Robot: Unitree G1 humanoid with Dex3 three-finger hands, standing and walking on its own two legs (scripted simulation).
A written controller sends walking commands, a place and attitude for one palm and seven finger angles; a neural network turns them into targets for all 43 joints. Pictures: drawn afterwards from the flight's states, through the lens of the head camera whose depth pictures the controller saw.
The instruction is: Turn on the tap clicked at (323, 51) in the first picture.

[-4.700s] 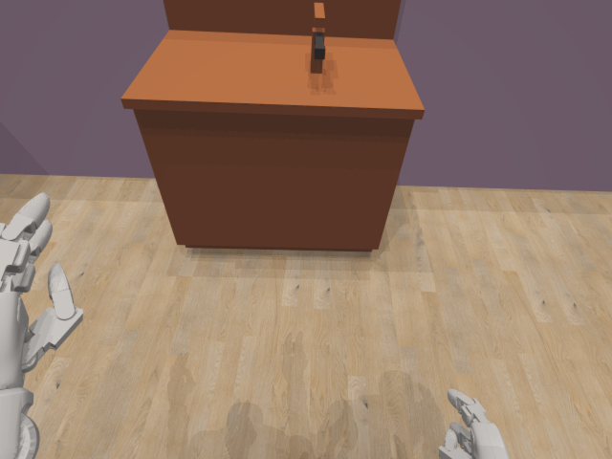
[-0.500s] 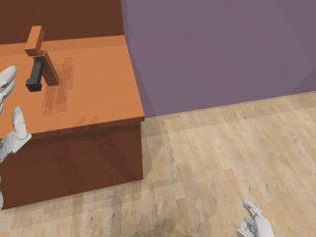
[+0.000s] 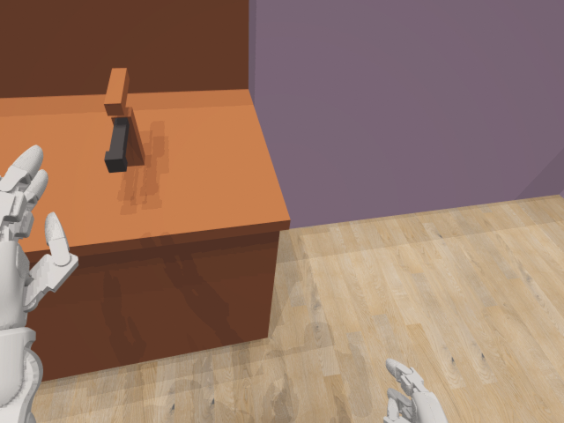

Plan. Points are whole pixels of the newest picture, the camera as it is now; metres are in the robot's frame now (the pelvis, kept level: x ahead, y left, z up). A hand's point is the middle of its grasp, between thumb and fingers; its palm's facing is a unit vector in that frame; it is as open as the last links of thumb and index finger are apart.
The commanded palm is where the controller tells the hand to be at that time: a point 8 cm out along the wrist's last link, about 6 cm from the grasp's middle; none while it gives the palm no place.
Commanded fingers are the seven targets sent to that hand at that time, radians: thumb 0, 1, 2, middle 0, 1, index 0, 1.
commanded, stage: come to a stop and stand still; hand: left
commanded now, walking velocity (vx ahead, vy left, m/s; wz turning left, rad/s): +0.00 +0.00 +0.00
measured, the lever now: (116, 161) +0.47 +0.35 +0.08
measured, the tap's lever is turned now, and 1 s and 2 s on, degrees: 0 0 0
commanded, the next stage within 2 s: look again from close up in 0.60 s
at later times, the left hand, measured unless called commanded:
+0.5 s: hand (115, 233) +0.27 +0.24 +0.16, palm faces +0.38 -0.85 -0.36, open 7.4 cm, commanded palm +0.21 +0.27 +0.18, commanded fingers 0.00 0.90 0.90 -0.20 -0.30 -0.20 -0.30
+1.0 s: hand (112, 236) +0.26 +0.24 +0.16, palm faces +0.40 -0.84 -0.36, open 7.4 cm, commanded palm +0.20 +0.27 +0.18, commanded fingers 0.00 0.90 0.90 -0.20 -0.30 -0.20 -0.30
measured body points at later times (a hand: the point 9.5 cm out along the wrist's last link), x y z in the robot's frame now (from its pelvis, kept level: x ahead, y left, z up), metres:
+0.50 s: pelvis +0.05 -0.01 +0.01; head +0.06 +0.01 +0.46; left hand +0.24 +0.28 +0.18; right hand +0.23 -0.24 -0.06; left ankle +0.03 +0.06 -0.74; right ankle +0.06 -0.14 -0.74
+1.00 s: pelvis +0.05 -0.01 +0.01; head +0.06 +0.00 +0.46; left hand +0.23 +0.28 +0.18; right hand +0.22 -0.23 -0.07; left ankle +0.03 +0.06 -0.74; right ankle +0.06 -0.14 -0.74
